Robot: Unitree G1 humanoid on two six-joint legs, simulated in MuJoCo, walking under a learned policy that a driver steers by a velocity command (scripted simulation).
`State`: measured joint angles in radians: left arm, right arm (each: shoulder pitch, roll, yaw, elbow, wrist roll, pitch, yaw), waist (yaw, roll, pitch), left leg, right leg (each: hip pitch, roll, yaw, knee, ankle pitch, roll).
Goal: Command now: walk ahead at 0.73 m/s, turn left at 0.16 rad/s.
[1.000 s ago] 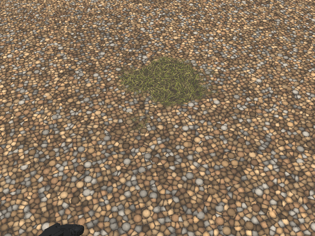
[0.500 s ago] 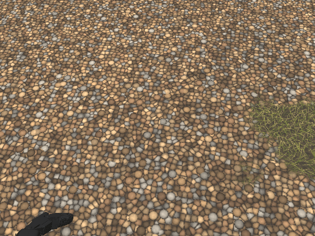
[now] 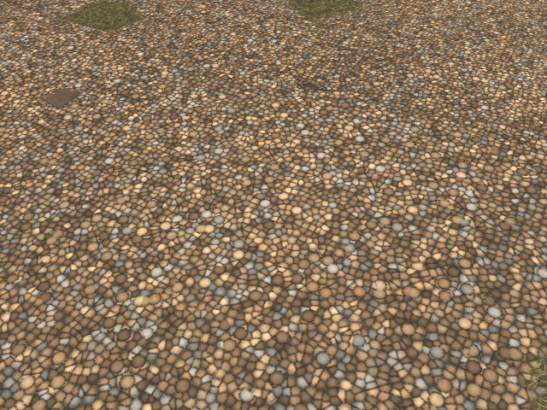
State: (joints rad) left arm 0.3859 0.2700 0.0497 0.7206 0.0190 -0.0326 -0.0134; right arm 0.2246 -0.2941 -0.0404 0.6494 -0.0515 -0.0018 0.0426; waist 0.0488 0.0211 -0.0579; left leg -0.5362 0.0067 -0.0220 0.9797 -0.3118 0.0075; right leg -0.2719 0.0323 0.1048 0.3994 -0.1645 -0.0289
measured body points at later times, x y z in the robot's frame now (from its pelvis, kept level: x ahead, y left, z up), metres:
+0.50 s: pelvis +0.26 +0.02 -0.02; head +0.29 +0.02 +0.43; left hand +0.51 +0.23 -0.10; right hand +0.19 -0.26 -0.14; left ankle +0.07 +0.13 -0.75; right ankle +0.44 -0.11 -0.70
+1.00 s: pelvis +0.72 -0.10 -0.03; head +0.75 -0.12 +0.42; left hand +0.84 +0.18 -0.14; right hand +0.86 -0.42 -0.07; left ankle +0.96 -0.06 -0.73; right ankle +0.49 -0.08 -0.74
